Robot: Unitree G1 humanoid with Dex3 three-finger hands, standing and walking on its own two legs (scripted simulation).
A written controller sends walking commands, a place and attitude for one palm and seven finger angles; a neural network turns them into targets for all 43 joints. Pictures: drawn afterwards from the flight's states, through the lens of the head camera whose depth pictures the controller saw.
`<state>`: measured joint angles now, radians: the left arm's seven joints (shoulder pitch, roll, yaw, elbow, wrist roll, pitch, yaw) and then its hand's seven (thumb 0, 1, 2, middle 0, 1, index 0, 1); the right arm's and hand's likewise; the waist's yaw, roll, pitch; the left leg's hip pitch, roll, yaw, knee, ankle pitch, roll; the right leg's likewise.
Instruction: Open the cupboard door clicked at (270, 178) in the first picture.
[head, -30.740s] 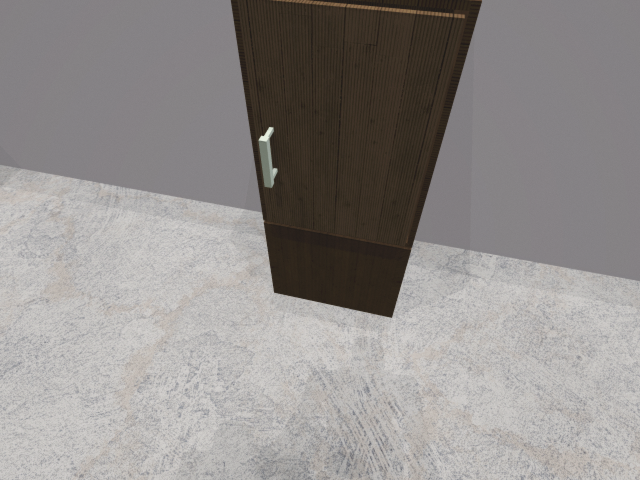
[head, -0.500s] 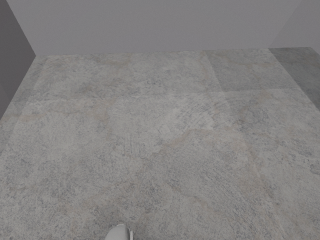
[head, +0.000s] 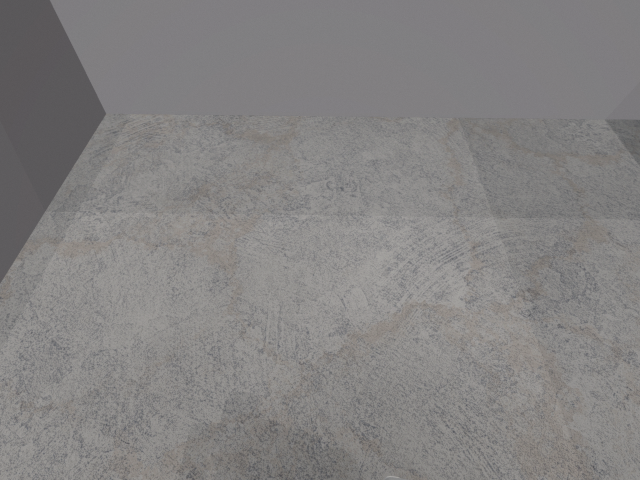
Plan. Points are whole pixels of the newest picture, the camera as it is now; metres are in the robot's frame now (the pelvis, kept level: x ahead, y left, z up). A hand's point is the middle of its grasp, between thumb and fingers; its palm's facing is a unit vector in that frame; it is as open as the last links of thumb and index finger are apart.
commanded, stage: turn to face it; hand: left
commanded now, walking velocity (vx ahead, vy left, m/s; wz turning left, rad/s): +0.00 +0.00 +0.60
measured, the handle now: out of the picture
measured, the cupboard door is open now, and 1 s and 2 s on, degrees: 45 45 45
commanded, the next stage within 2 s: none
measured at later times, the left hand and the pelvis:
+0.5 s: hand out of the picture +0.05 +0.21 -0.18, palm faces +0.35 -0.90 -0.25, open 7.3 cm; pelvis +0.07 -0.01 -0.01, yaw +19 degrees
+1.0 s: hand out of the picture +0.07 +0.12 -0.15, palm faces +0.58 -0.78 -0.25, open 7.3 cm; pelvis +0.12 -0.07 +0.01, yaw +37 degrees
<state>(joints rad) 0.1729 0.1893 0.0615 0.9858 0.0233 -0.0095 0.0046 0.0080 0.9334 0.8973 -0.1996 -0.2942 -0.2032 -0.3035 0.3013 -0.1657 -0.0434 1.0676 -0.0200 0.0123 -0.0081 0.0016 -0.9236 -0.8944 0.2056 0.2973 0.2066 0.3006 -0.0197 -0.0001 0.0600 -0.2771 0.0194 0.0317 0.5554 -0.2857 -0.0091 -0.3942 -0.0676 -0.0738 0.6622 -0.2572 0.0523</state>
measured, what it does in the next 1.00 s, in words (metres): walks ahead, turning left: right foot, then left foot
